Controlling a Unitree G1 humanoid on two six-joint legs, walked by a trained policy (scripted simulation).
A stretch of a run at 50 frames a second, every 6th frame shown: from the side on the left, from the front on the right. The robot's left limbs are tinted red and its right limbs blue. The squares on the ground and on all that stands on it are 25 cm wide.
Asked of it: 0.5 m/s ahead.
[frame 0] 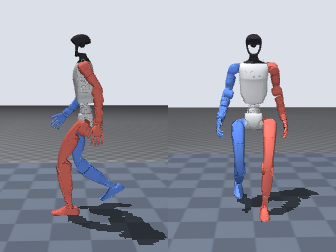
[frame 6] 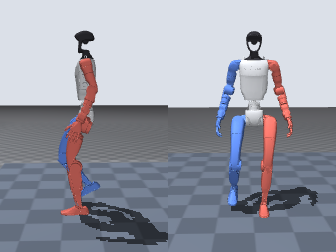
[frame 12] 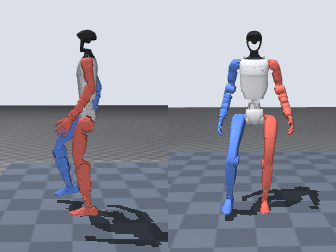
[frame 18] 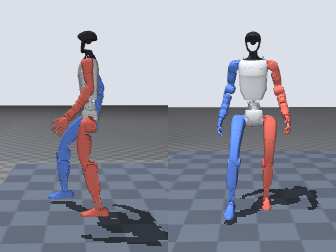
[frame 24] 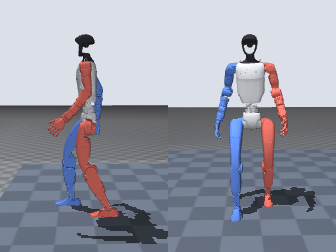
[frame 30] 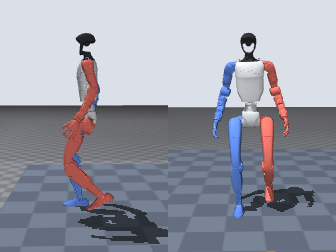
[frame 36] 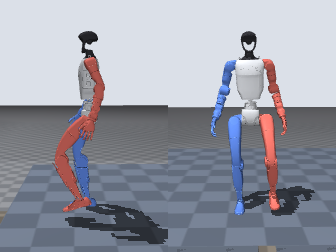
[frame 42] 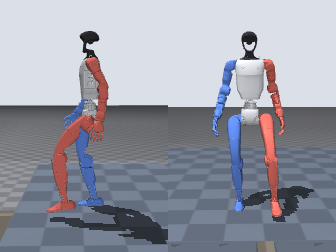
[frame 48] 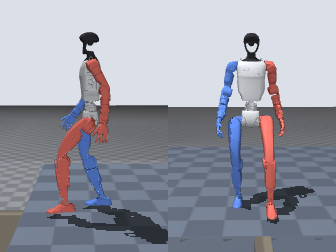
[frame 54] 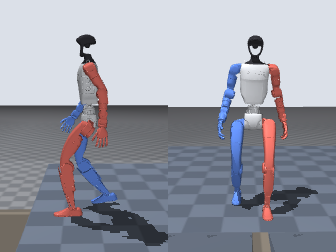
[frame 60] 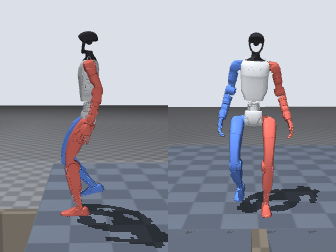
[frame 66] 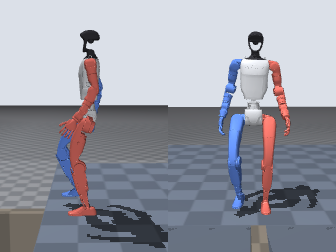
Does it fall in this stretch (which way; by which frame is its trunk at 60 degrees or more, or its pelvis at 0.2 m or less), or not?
no
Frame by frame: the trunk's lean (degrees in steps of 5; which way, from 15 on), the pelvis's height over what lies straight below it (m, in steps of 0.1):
0: 5, 0.8
6: 0, 0.8
12: 0, 0.8
18: 0, 0.8
24: 5, 0.8
30: 5, 0.8
36: 0, 0.8
42: 0, 0.8
48: 0, 0.8
54: 5, 0.7
60: 5, 0.8
66: 0, 0.8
